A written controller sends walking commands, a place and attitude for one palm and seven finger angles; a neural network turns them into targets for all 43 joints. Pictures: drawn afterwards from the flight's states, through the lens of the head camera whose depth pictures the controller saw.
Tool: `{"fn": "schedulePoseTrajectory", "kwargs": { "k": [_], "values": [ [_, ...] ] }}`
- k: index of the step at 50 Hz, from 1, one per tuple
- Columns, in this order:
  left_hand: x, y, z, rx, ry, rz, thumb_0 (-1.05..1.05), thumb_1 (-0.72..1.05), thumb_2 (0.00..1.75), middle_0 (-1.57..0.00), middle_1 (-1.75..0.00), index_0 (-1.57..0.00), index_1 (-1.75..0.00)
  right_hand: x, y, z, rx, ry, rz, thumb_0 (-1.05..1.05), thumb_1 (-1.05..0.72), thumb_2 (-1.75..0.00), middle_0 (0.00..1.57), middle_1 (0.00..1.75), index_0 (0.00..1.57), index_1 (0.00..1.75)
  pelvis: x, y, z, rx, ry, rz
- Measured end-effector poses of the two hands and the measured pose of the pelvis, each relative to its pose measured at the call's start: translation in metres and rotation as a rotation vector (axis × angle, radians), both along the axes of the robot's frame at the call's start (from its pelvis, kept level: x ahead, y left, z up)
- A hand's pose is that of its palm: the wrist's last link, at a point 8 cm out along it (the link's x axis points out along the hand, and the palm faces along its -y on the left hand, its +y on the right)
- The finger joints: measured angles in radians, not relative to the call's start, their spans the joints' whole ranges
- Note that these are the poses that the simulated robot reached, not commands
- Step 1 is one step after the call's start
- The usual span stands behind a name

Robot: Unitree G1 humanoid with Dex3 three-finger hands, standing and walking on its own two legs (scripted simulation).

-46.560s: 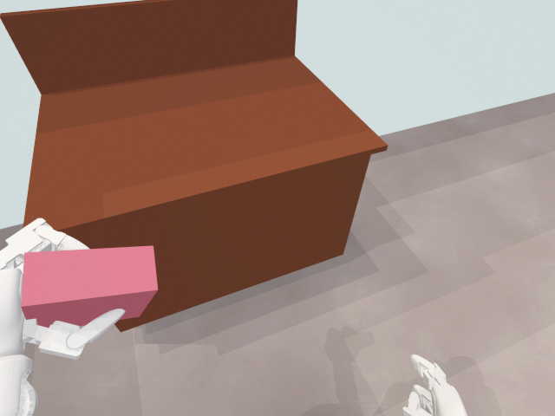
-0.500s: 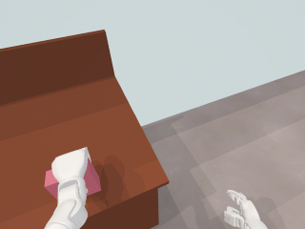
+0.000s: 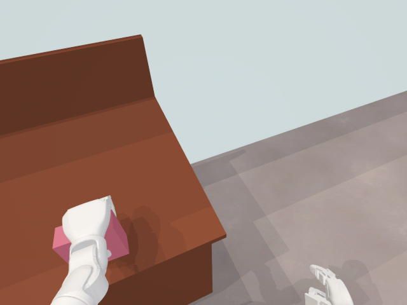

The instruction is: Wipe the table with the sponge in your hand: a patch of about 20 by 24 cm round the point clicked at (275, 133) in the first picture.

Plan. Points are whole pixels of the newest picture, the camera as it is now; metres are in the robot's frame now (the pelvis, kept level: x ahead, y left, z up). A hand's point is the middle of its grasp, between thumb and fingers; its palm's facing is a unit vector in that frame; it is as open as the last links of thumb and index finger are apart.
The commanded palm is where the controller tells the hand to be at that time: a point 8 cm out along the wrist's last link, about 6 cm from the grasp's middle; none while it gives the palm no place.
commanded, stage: wipe forward along the middle lane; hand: left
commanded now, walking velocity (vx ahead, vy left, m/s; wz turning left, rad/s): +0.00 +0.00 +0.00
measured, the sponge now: (97, 245) +0.24 +0.28 -0.06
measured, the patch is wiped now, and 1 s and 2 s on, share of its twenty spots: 1.00 1.00 1.00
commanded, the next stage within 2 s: slide back across to the first lane in 1.48 s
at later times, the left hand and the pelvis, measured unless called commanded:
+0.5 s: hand (96, 213) +0.30 +0.29 -0.02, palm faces -0.14 +0.04 -0.99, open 9.7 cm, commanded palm +0.29 +0.30 +0.00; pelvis -0.04 -0.03 -0.02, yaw +1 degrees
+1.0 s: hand (93, 197) +0.34 +0.32 -0.02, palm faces -0.16 +0.05 -0.99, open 9.7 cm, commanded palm +0.34 +0.32 +0.00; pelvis -0.05 -0.05 -0.05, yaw -1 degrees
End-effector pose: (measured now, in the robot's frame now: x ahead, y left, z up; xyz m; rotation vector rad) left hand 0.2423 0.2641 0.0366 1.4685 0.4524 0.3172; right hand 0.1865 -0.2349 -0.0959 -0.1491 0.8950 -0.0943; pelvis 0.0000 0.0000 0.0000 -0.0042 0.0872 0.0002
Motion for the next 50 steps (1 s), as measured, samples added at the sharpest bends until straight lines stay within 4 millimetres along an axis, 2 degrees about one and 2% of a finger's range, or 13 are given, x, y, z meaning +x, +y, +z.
{"fn": "schedulePoseTrajectory", "kwargs": {
  "k": [8, 14, 25, 32, 37, 43, 50],
  "values": [
    [0.012, 0.002, -0.003, 0.023, 0.044, -0.029, -0.02, -0.54, 1.11, -0.81, -1.39, -0.83, -1.39, -0.014, -0.002, -0.012, -0.015, 0.032, 0.012, 0.01, -0.91, -0.90, 0.20, 0.30, 0.20, 0.30, -0.013, -0.005, -0.004, 0.003, 0.026, 0.013],
    [0.022, 0.005, -0.005, 0.055, 0.054, -0.047, -0.02, -0.60, 1.14, -0.84, -1.37, -0.86, -1.37, -0.034, -0.009, -0.028, -0.014, 0.073, 0.004, 0.01, -0.91, -0.90, 0.20, 0.30, 0.20, 0.30, -0.022, -0.013, -0.009, 0.007, 0.060, 0.019],
    [0.048, 0.019, -0.001, 0.118, 0.071, -0.020, 0.01, -0.61, 1.15, -0.85, -1.36, -0.86, -1.38, -0.093, -0.045, -0.056, -0.034, 0.186, -0.047, 0.01, -0.91, -0.90, 0.20, 0.30, 0.20, 0.30, -0.038, -0.033, -0.022, 0.010, 0.127, 0.024],
    [0.062, 0.027, -0.004, 0.112, 0.096, 0.008, 0.01, -0.61, 1.15, -0.85, -1.36, -0.86, -1.38, -0.133, -0.073, -0.065, -0.059, 0.262, -0.100, 0.01, -0.91, -0.90, 0.20, 0.30, 0.20, 0.30, -0.042, -0.043, -0.029, 0.008, 0.168, 0.014],
    [0.070, 0.029, -0.004, 0.129, 0.112, -0.002, 0.01, -0.61, 1.15, -0.85, -1.36, -0.87, -1.38, -0.154, -0.087, -0.072, -0.069, 0.301, -0.123, 0.01, -0.91, -0.90, 0.20, 0.30, 0.20, 0.30, -0.044, -0.048, -0.034, 0.006, 0.194, 0.005],
    [0.078, 0.037, -0.002, 0.127, 0.084, 0.020, 0.02, -0.61, 1.15, -0.85, -1.36, -0.87, -1.39, -0.168, -0.094, -0.080, -0.065, 0.313, -0.140, 0.01, -0.91, -0.90, 0.20, 0.30, 0.20, 0.30, -0.049, -0.052, -0.043, 0.005, 0.226, -0.015],
    [0.090, 0.043, -0.004, 0.140, 0.094, 0.038, 0.02, -0.61, 1.15, -0.85, -1.36, -0.86, -1.39, -0.174, -0.093, -0.086, -0.059, 0.314, -0.138, 0.01, -0.91, -0.90, 0.20, 0.30, 0.20, 0.30, -0.055, -0.054, -0.050, 0.001, 0.254, -0.019]
  ]
}}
